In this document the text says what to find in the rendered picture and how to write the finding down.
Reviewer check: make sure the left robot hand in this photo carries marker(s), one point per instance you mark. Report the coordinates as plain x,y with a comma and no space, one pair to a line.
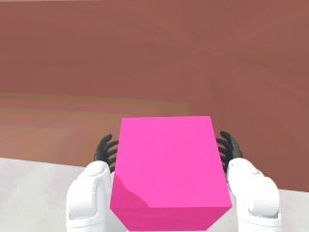
102,153

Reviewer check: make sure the carton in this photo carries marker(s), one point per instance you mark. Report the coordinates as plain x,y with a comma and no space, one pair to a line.
168,175

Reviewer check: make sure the right robot hand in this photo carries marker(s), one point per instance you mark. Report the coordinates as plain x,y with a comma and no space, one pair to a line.
232,149

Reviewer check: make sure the left robot forearm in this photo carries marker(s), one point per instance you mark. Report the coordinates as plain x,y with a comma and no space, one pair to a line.
86,199

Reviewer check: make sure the right robot forearm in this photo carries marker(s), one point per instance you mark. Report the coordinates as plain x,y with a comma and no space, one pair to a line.
258,198

